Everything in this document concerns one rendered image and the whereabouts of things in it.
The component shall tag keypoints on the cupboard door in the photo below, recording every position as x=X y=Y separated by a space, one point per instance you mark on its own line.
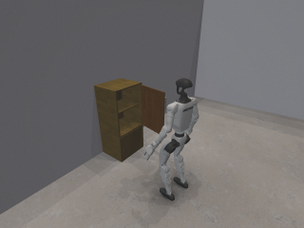
x=153 y=106

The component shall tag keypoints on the robot torso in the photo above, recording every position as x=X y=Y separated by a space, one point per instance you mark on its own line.
x=182 y=120

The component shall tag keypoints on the right robot hand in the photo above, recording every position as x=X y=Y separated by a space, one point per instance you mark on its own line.
x=188 y=130

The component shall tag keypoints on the robot left shin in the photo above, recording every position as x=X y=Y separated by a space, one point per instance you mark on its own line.
x=166 y=179

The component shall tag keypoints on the robot right upper arm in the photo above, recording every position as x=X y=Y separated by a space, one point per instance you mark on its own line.
x=195 y=112

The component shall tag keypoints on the robot left forearm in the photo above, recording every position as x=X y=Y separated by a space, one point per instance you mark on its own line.
x=162 y=135

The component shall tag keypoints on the handle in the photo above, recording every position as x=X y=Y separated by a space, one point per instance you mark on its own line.
x=165 y=99

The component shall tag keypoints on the robot right forearm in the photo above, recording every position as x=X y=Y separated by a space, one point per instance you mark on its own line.
x=191 y=125

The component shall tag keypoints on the left robot hand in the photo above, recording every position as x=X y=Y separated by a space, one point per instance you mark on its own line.
x=149 y=150

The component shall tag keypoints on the robot left upper arm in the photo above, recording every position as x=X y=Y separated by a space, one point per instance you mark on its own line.
x=171 y=110

